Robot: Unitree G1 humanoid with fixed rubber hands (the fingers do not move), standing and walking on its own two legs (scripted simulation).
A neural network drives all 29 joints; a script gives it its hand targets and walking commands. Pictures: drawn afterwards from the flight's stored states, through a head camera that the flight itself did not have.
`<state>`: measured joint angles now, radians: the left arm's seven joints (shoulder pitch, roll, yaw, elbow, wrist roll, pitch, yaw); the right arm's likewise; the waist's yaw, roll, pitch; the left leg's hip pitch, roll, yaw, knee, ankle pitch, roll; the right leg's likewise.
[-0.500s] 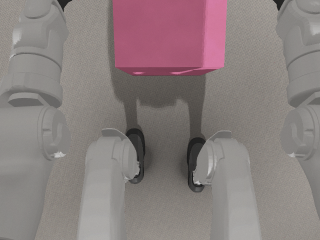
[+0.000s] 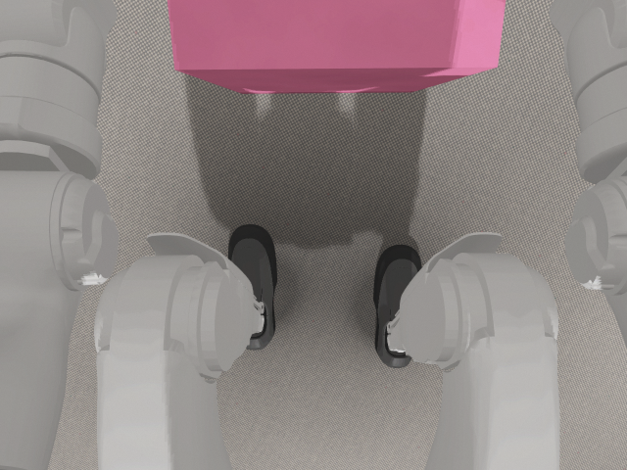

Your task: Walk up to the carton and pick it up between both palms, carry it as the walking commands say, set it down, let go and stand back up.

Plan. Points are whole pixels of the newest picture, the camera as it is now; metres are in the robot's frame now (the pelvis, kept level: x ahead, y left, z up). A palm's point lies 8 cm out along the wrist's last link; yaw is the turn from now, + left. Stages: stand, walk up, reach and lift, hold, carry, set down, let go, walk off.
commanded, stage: reach and lift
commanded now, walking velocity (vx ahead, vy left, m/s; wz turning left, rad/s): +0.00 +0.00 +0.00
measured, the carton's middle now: out of the picture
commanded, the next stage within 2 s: none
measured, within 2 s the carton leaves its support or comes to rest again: leaves its support in 1.66 s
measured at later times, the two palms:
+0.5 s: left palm out of the picture +0.56 +0.21 -0.15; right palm out of the picture +0.58 -0.17 -0.15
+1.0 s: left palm out of the picture +0.57 +0.18 -0.15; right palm out of the picture +0.58 -0.15 -0.15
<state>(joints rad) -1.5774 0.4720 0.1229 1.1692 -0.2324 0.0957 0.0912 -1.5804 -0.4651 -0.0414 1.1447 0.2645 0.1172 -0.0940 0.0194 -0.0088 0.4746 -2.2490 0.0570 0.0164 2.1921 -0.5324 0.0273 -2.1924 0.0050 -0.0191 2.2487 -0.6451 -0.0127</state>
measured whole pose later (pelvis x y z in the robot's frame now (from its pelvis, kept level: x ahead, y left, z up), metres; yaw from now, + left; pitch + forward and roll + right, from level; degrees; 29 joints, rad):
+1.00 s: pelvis +0.00 +0.00 +0.01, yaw +0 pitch +33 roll +0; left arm -1.66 0.39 0.11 1.22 -0.19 0.08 0.11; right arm -1.67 -0.37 -0.05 1.19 0.19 0.11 -0.13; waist 0.02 -0.01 0.50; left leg -2.21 0.06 0.01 2.15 -0.53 0.02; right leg -2.16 0.02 -0.02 2.21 -0.63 -0.02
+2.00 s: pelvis +0.01 +0.00 +0.04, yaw +0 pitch +42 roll +0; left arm -1.43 0.26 0.37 0.86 0.08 0.35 0.04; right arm -1.45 -0.21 -0.39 0.84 -0.10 0.33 -0.05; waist 0.01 -0.02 0.21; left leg -2.25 0.02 0.01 2.04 -0.52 0.01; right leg -2.20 0.02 0.00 2.09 -0.62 0.00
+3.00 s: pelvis +0.01 +0.01 +0.13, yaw -1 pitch +47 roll +0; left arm -1.19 0.08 0.50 0.64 0.23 0.45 0.00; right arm -1.22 -0.08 -0.50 0.66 -0.23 0.43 0.01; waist 0.01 -0.02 -0.08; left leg -2.07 0.01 0.01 1.70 -0.45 0.01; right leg -2.04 0.03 0.02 1.75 -0.53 0.01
